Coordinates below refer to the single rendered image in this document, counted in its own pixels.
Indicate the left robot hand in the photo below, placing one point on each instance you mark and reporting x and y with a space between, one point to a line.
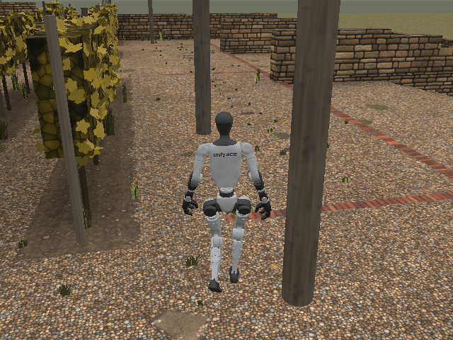
187 205

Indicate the left robot forearm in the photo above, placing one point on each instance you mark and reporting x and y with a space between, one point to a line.
190 190

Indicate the robot right shin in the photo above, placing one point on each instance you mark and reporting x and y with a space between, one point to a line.
236 252

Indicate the right robot hand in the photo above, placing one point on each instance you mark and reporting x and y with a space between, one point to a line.
266 208

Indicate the robot right upper arm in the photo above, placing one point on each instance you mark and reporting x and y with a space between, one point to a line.
247 149

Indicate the humanoid robot head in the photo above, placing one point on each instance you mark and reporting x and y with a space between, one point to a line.
224 123

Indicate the robot left upper arm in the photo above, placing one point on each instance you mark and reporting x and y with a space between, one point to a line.
199 162

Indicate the right robot forearm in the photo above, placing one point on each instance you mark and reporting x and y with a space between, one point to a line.
260 188

